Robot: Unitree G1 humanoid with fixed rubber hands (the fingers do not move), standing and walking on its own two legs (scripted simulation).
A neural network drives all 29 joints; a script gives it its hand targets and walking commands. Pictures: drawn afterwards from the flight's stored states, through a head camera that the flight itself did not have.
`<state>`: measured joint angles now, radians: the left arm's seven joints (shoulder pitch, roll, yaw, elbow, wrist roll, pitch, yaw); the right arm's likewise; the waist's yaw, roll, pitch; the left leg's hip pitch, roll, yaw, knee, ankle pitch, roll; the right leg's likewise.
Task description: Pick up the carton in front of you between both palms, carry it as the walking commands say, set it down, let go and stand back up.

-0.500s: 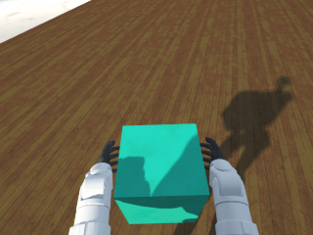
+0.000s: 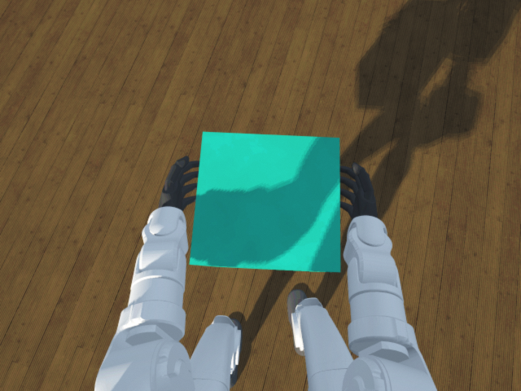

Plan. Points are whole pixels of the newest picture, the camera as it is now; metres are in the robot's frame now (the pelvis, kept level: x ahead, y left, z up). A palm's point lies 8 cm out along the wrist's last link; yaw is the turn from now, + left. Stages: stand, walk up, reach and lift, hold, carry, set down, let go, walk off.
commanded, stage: set down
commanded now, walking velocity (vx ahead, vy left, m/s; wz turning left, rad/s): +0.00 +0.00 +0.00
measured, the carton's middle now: (267, 213) +0.38 -0.02 -0.16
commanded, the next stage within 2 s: none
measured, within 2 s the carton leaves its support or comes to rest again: neither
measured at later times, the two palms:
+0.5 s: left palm (206, 195) +0.44 +0.11 -0.21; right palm (352, 210) +0.39 -0.19 -0.21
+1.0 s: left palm (230, 197) +0.48 +0.07 -0.36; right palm (346, 218) +0.41 -0.22 -0.37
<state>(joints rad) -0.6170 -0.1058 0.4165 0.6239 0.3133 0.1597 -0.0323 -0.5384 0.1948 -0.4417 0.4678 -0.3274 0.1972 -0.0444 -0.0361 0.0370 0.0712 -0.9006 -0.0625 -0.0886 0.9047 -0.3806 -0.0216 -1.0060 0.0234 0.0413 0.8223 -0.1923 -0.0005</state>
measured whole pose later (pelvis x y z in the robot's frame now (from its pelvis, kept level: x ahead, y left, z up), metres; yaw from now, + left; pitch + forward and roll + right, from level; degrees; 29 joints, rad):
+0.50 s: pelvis -0.01 +0.02 -0.13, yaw +2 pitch +43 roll +2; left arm -0.85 -0.06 0.38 0.72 0.21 0.21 0.05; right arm -0.76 0.09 -0.51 0.55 -0.26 0.24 -0.03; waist -0.09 0.06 -0.22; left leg -1.66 -0.13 -0.05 1.46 -0.55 -0.01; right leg -1.78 0.04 0.10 1.37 -0.35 0.05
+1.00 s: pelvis -0.05 +0.01 -0.24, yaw +4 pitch +47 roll +3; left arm -1.22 0.09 0.28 0.93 0.14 0.22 0.10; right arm -1.03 0.00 -0.57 0.64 -0.20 0.25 -0.06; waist -0.15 0.07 -0.06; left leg -2.07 -0.19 -0.04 1.85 -0.61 -0.05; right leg -2.19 0.07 0.12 1.74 -0.38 0.07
